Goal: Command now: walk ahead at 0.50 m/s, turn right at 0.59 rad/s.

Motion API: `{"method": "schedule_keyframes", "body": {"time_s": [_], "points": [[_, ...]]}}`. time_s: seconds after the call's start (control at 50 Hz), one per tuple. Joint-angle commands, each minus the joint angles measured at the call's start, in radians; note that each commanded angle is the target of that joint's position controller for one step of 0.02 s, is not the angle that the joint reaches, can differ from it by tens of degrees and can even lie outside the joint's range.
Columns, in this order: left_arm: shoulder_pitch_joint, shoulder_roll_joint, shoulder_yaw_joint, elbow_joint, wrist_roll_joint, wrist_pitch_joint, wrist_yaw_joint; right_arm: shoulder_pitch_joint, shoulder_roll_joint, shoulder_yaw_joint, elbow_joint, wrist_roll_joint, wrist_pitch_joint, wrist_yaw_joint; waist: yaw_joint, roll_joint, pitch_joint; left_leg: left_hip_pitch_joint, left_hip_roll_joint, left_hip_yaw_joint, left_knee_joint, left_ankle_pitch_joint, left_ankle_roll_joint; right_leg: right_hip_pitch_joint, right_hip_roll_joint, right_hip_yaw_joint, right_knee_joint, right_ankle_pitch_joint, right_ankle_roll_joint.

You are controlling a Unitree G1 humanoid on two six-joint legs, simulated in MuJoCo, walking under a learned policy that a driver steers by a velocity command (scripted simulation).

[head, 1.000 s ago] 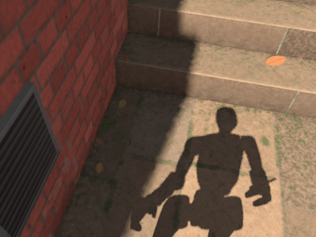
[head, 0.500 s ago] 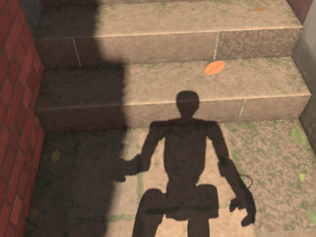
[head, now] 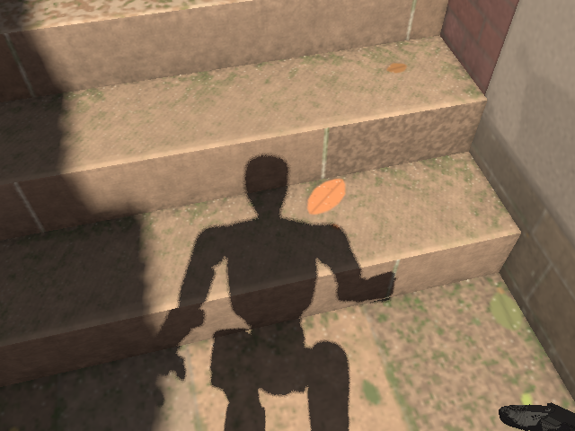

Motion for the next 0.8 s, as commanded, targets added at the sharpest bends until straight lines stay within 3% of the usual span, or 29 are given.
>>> {"method": "schedule_keyframes", "body": {"time_s": [0.02, 0.04, 0.06, 0.08, 0.1, 0.12, 0.18, 0.2, 0.22, 0.26, 0.34, 0.36, 0.38, 0.4, 0.42, 0.44, 0.46, 0.48, 0.5, 0.52, 0.58, 0.62, 0.66, 0.68, 0.7, 0.74, 0.8], "points": [[0.088, 0.1, 0.006, -0.045, 0.017, -0.009, 0.0, 0.288, -0.238, -0.08, -0.009, 0.007, 0.038, -0.017, -0.12, 0.298, -0.354, 0.779, 0.45, -0.646, -0.164, -0.326, 0.175, -0.589, -0.034, -0.107, 0.608, -0.079, 0.016], [-0.01, 0.13, 0.011, -0.036, 0.03, -0.008, -0.002, 0.242, -0.155, -0.059, -0.024, 0.011, 0.046, -0.018, -0.141, 0.167, -0.208, 0.628, 0.394, -0.504, -0.186, -0.377, 0.147, -0.599, -0.083, -0.111, 0.608, 0.013, 0.015], [-0.067, 0.115, 0.008, -0.04, 0.025, -0.01, -0.011, 0.204, -0.115, -0.045, -0.021, 0.007, 0.05, -0.019, -0.134, 0.104, -0.131, 0.531, 0.349, -0.391, -0.219, -0.301, 0.133, -0.581, -0.117, -0.129, 0.571, 0.083, 0.021], [-0.109, 0.1, 0.003, -0.047, 0.034, -0.007, -0.02, 0.209, -0.094, -0.036, -0.002, 0.008, 0.049, -0.025, -0.13, 0.11, -0.077, 0.471, 0.317, -0.304, -0.241, -0.19, 0.118, -0.575, -0.138, -0.144, 0.533, 0.11, 0.019], [-0.118, 0.085, -0.001, -0.048, 0.046, 0.006, -0.029, 0.233, -0.104, -0.035, 0.018, 0.013, 0.044, -0.031, -0.119, 0.129, -0.042, 0.414, 0.302, -0.245, -0.254, -0.127, 0.108, -0.56, -0.144, -0.161, 0.527, 0.117, 0.027], [-0.12, 0.071, -0.005, -0.042, 0.046, 0.016, -0.038, 0.243, -0.113, -0.038, 0.028, 0.012, 0.029, -0.027, -0.114, 0.127, -0.022, 0.386, 0.296, -0.191, -0.25, 0.041, 0.118, -0.549, -0.137, -0.18, 0.537, 0.14, 0.038], [-0.145, 0.046, -0.012, -0.067, 0.047, 0.034, -0.051, 0.251, -0.106, -0.033, 0.06, 0.041, -0.013, -0.017, -0.073, 0.114, -0.011, 0.351, 0.316, -0.049, -0.228, 0.438, 0.136, -0.562, -0.14, -0.196, 0.473, 0.196, 0.073], [-0.169, 0.032, -0.019, -0.077, 0.047, 0.033, -0.055, 0.259, -0.097, -0.028, 0.074, 0.041, -0.017, -0.014, -0.074, 0.119, -0.012, 0.334, 0.303, -0.017, -0.227, 0.503, 0.139, -0.547, -0.136, -0.197, 0.404, 0.226, 0.08], [-0.186, 0.008, -0.029, -0.089, 0.045, 0.025, -0.059, 0.23, -0.096, -0.023, 0.073, 0.031, -0.019, -0.009, -0.067, 0.13, -0.021, 0.301, 0.277, 0.024, -0.212, 0.544, 0.139, -0.482, -0.128, -0.216, 0.305, 0.266, 0.079], [-0.208, -0.026, -0.048, -0.081, 0.042, 0.02, -0.062, 0.22, -0.098, -0.017, 0.1, 0.038, -0.02, 0.002, -0.059, 0.155, -0.038, 0.234, 0.227, 0.087, -0.199, 0.595, 0.117, -0.322, -0.099, -0.27, 0.118, 0.349, 0.064], [-0.201, 0.001, -0.051, -0.03, 0.057, 0.009, -0.041, 0.26, -0.13, -0.016, 0.156, 0.065, -0.013, 0.015, -0.049, 0.134, -0.047, 0.297, 0.22, 0.02, -0.114, 0.611, 0.107, -0.187, -0.087, -0.305, -0.081, 0.452, 0.033], [-0.164, 0.01, -0.051, -0.01, 0.076, 0.005, -0.031, 0.266, -0.135, -0.015, 0.169, 0.065, -0.014, 0.006, -0.021, 0.11, -0.064, 0.272, 0.202, 0.015, -0.043, 0.566, 0.093, -0.085, -0.097, -0.267, -0.182, 0.48, 0.021], [-0.109, 0.058, -0.042, 0.006, 0.087, -0.008, -0.017, 0.282, -0.106, -0.006, 0.168, 0.061, -0.013, 0.002, -0.001, 0.045, -0.119, 0.235, 0.16, 0.018, 0.049, 0.396, 0.066, 0.033, -0.189, -0.204, -0.214, 0.665, 0.009], [-0.058, 0.135, -0.031, -0.002, 0.096, -0.015, -0.002, 0.359, -0.039, 0.014, 0.148, 0.063, -0.004, -0.01, -0.029, -0.132, -0.247, 0.126, 0.095, 0.046, 0.23, -0.148, 0.031, 0.228, -0.466, 0.018, -0.139, 1.134, -0.052], [-0.079, 0.154, -0.025, -0.017, 0.051, -0.008, 0.004, 0.472, -0.018, 0.019, 0.182, 0.075, 0.037, -0.033, -0.047, -0.197, -0.356, 0.097, 0.01, 0.001, 0.405, -0.559, 0.037, 0.227, -0.578, 0.143, -0.16, 1.234, -0.183], [-0.105, 0.131, -0.024, -0.014, 0.019, 0.004, 0.007, 0.421, -0.096, -0.006, 0.19, 0.058, 0.063, -0.039, -0.042, -0.114, -0.3, 0.052, 0.016, -0.028, 0.524, -0.585, 0.046, 0.163, -0.542, 0.097, -0.202, 1.1, -0.195], [-0.148, 0.1, -0.033, -0.017, 0.011, 0.01, 0.013, 0.364, -0.103, -0.015, 0.174, 0.043, 0.071, -0.033, -0.057, -0.087, -0.222, 0.002, 0.032, -0.038, 0.565, -0.538, 0.051, 0.106, -0.496, 0.034, -0.236, 0.995, -0.171], [-0.187, 0.064, -0.044, -0.016, 0.012, 0.01, 0.02, 0.332, -0.076, -0.014, 0.171, 0.039, 0.076, -0.031, -0.08, -0.064, -0.15, -0.016, 0.054, -0.042, 0.556, -0.479, 0.039, 0.041, -0.457, -0.033, -0.269, 0.957, -0.144], [-0.214, 0.038, -0.053, -0.016, 0.007, 0.008, 0.031, 0.33, -0.057, -0.012, 0.177, 0.031, 0.083, -0.027, -0.098, -0.086, -0.107, 0.006, 0.069, -0.036, 0.534, -0.434, 0.025, -0.024, -0.437, -0.095, -0.299, 0.962, -0.129], [-0.221, 0.031, -0.054, -0.01, 0.008, 0.006, 0.037, 0.341, -0.043, -0.01, 0.184, 0.023, 0.09, -0.025, -0.108, -0.092, -0.103, 0.039, 0.065, -0.018, 0.528, -0.401, 0.012, -0.062, -0.414, -0.146, -0.306, 0.966, -0.122], [-0.225, 0.052, -0.041, 0.007, 0.007, 0.0, 0.04, 0.331, -0.016, -0.011, 0.174, 0.018, 0.108, -0.024, -0.122, -0.089, -0.113, 0.071, 0.052, 0.019, 0.48, -0.369, -0.014, -0.106, -0.398, -0.228, -0.312, 0.87, -0.128], [-0.229, 0.054, -0.037, 0.023, -0.004, 0.0, 0.037, 0.269, -0.022, -0.012, 0.146, 0.008, 0.126, -0.02, -0.117, -0.111, -0.101, 0.075, 0.066, 0.031, 0.429, -0.33, -0.023, -0.145, -0.42, -0.235, -0.349, 0.692, -0.143], [-0.239, 0.058, -0.032, 0.032, 0.002, 0.004, 0.035, 0.229, -0.027, -0.013, 0.124, 0.008, 0.14, -0.017, -0.111, -0.132, -0.089, 0.09, 0.072, 0.045, 0.371, -0.296, -0.021, -0.176, -0.419, -0.252, -0.368, 0.512, -0.134], [-0.313, 0.134, -0.005, -0.005, -0.006, 0.015, 0.048, 0.193, -0.061, -0.028, 0.089, 0.07, 0.147, -0.032, -0.112, -0.147, -0.112, 0.082, 0.094, 0.037, 0.386, -0.347, -0.044, -0.163, -0.451, -0.215, -0.409, 0.357, -0.149], [-0.34, 0.137, -0.002, -0.011, -0.014, 0.02, 0.059, 0.168, -0.087, -0.035, 0.073, 0.072, 0.152, -0.037, -0.114, -0.127, -0.097, 0.08, 0.113, 0.029, 0.379, -0.339, -0.048, -0.178, -0.48, -0.19, -0.423, 0.293, -0.147], [-0.344, 0.13, 0.0, -0.003, -0.022, 0.024, 0.071, 0.161, -0.077, -0.04, 0.058, 0.056, 0.156, -0.038, -0.115, -0.101, -0.079, 0.09, 0.122, 0.03, 0.33, -0.336, -0.045, -0.176, -0.492, -0.203, -0.419, 0.28, -0.131], [-0.355, 0.146, 0.012, 0.019, -0.032, 0.036, 0.08, 0.181, -0.078, -0.052, 0.056, 0.053, 0.147, -0.024, -0.129, -0.082, -0.09, 0.167, 0.099, 0.083, 0.155, -0.253, -0.02, -0.155, -0.455, -0.279, -0.351, 0.286, -0.085]]}}
Keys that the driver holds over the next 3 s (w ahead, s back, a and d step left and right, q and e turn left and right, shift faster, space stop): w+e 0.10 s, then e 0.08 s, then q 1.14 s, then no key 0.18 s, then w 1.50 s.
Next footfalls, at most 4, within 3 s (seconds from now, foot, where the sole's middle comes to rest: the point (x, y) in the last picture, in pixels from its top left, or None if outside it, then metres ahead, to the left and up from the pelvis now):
0.38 right None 0.32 -0.12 -0.76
0.86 left None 0.26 0.12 -0.76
1.36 right None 0.34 -0.07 -0.76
1.70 left None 0.22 0.13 -0.76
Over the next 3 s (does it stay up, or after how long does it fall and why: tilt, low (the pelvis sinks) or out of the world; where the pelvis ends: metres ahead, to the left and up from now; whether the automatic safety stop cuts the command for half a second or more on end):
stays up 0.77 0.37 0.18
